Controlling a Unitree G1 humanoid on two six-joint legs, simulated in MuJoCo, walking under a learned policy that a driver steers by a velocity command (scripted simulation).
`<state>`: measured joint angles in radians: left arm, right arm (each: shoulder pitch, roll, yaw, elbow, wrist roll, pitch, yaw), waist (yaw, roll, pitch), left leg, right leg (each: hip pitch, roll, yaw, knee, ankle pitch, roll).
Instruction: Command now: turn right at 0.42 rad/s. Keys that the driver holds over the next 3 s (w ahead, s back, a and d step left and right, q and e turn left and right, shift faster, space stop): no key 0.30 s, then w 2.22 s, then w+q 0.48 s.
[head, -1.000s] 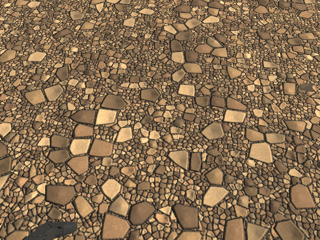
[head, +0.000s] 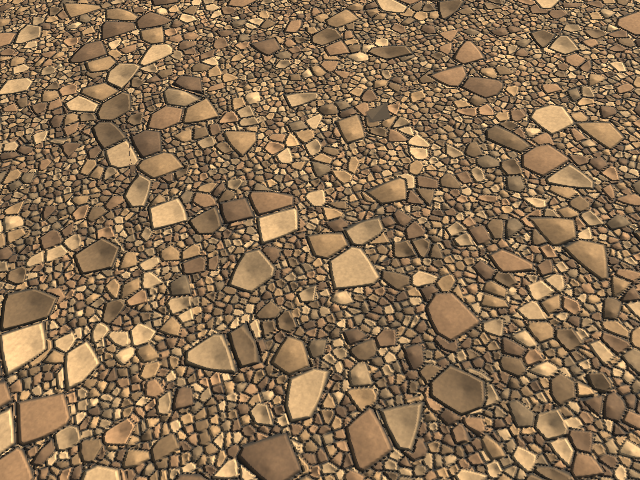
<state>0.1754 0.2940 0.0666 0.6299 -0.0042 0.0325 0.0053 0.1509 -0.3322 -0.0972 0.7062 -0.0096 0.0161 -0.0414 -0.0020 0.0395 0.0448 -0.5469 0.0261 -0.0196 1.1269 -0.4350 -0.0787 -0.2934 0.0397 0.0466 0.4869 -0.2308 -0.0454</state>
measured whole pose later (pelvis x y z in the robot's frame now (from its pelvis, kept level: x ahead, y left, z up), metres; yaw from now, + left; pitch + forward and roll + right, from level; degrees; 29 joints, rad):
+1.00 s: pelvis +0.24 +0.01 -0.02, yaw -4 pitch +2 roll +0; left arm 0.50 0.27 0.04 0.87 -0.02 -0.05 0.01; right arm -0.02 -0.25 -0.02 0.61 0.02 -0.09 0.06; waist 0.11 0.02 0.04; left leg -0.56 0.01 0.04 0.52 -0.02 0.06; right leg 0.16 -0.01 0.00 0.25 -0.44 0.00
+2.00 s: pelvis +0.80 -0.04 +0.00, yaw -3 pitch +2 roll -2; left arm 0.37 0.28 0.05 0.86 -0.02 -0.07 -0.01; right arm 0.06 -0.27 -0.03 0.74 0.01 -0.07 0.03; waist 0.08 0.05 0.02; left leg -0.61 0.09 -0.03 0.57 0.05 0.01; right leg 0.03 0.05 -0.05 0.21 -0.27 -0.03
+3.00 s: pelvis +1.34 -0.07 +0.00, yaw +9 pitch +0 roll -3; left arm 0.29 0.26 0.07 0.90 0.01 -0.09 0.01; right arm 0.16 -0.28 -0.07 0.80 0.02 -0.02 0.02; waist 0.06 0.04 0.03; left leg -0.68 0.12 -0.04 0.79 0.00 0.01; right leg 0.01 0.02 -0.22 0.22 -0.23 -0.02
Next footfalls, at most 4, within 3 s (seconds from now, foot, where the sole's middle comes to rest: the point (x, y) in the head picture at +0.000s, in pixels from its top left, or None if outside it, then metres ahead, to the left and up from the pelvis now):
0.28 left None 0.06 0.14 -0.78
1.02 left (308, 478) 0.45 0.10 -0.78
1.56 right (421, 347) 0.73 -0.15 -0.78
2.08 left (321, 242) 1.04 0.08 -0.78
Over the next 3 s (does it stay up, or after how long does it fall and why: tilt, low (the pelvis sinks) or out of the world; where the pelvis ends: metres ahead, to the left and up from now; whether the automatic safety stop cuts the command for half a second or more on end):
stays up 1.34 -0.07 0.00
